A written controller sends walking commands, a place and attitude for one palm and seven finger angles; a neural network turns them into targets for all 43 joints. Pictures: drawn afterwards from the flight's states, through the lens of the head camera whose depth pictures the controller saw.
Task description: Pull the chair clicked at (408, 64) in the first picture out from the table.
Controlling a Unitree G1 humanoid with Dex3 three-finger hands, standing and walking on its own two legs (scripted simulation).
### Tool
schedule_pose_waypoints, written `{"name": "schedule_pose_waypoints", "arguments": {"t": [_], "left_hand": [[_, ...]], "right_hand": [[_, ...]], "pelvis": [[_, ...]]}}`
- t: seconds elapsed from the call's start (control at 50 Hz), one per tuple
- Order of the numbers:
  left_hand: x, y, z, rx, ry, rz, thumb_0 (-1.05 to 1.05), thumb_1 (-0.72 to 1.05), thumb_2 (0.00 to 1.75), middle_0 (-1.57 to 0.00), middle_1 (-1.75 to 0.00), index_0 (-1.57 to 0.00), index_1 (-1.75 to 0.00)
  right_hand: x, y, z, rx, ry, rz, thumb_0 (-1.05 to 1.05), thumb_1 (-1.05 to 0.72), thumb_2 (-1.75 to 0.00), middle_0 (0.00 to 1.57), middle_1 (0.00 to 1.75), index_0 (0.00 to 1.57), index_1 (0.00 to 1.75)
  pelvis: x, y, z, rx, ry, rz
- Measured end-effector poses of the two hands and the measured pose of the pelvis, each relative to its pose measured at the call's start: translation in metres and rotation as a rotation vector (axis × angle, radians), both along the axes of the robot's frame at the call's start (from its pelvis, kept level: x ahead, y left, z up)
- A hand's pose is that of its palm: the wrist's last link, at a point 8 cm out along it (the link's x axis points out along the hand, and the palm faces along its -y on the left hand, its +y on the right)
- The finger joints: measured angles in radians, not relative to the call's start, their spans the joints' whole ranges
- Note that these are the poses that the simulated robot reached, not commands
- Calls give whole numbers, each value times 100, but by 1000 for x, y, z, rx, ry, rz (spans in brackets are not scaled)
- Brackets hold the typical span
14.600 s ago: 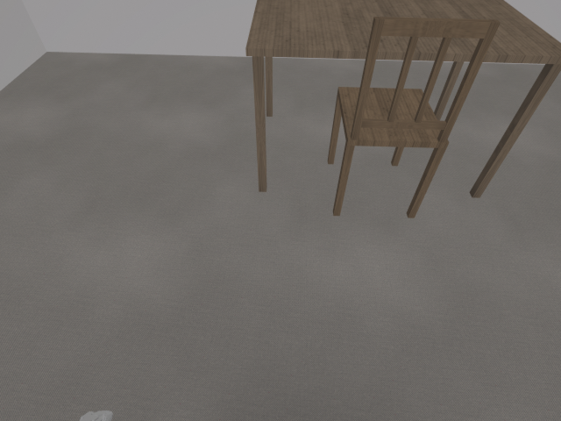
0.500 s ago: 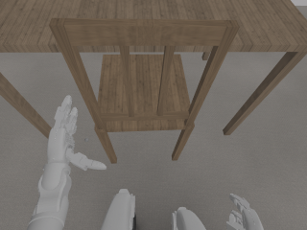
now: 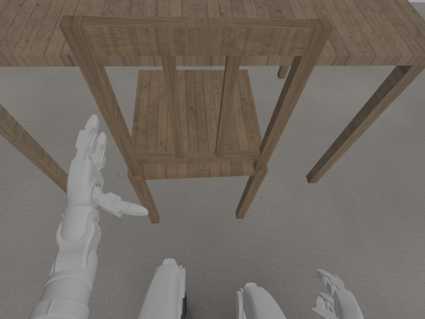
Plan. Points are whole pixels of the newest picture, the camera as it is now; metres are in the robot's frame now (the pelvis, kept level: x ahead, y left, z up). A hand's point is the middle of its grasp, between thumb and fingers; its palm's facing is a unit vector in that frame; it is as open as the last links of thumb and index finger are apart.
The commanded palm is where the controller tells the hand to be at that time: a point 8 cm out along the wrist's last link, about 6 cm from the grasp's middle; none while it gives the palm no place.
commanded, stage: push the fingers through the gap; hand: left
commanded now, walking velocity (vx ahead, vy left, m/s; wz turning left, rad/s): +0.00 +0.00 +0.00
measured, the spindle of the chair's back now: (174, 116) +0.49 +0.10 +0.04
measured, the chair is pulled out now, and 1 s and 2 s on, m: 0.00 0.00 0.00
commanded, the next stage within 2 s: hook a spindle and tug to test in 1.34 s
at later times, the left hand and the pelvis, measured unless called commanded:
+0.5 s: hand (122, 153) +0.41 +0.19 +0.03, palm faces +0.11 -0.99 -0.04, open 17.0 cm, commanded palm +0.39 +0.24 +0.03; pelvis +0.00 +0.00 +0.00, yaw -1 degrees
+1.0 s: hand (125, 134) +0.45 +0.19 +0.03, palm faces +0.12 -0.99 -0.04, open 17.0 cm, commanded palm +0.42 +0.23 +0.03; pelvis +0.00 +0.00 +0.00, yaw -1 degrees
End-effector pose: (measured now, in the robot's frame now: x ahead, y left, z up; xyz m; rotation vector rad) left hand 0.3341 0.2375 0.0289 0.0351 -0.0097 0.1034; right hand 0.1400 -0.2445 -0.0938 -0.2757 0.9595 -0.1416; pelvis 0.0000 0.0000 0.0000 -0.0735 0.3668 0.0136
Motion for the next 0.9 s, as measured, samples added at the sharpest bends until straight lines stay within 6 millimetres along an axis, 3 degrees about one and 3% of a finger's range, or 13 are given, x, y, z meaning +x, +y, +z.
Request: {"name": "schedule_pose_waypoints", "arguments": {"t": [0.28,0.6,0.9], "left_hand": [[25,2,0,1,14,8,-1,-50,30,-6,-8,-6,-8],[59,10,-1,-1,14,18,-1,-50,30,-6,-8,-6,-8],[79,9,3,3,-1,14,-1,-50,30,-6,-8,-6,-8]], "right_hand": [[-28,-9,-3,-6,92,-49,1,-90,-90,20,30,20,30],[-43,-14,-7,-22,151,-74,1,-90,-90,20,30,20,30],[-63,-12,-11,-19,217,-92,1,-90,-90,20,30,20,30]], "pelvis": [[4,0,3,2,14,-10],[4,0,0,-1,32,-14],[3,3,-2,-7,43,-14]]}}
